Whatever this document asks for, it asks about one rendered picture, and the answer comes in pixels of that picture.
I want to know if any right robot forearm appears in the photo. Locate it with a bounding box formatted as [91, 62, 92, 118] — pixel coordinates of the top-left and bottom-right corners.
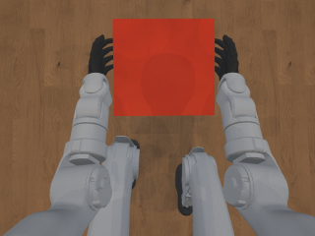
[216, 72, 289, 195]

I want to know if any carton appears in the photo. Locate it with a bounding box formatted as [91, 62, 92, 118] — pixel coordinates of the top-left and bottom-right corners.
[112, 19, 215, 116]

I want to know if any robot right shin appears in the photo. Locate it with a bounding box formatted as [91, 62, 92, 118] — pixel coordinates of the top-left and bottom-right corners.
[181, 147, 218, 207]

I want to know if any left robot thigh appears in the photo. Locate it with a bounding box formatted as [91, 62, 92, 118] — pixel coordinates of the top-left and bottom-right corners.
[87, 142, 140, 236]

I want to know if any right robot hand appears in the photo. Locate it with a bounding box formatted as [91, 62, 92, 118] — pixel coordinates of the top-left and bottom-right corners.
[215, 35, 239, 81]

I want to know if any left robot hand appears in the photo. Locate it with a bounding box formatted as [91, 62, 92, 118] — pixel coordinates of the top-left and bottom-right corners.
[88, 34, 113, 76]

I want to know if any left robot upper arm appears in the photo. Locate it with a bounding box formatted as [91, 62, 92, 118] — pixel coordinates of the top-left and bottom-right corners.
[3, 163, 112, 236]

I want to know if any left robot forearm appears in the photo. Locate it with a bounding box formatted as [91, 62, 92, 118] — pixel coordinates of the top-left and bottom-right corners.
[49, 73, 112, 200]

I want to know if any right robot upper arm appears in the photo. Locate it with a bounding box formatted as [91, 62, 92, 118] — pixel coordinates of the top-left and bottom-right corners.
[222, 162, 315, 236]

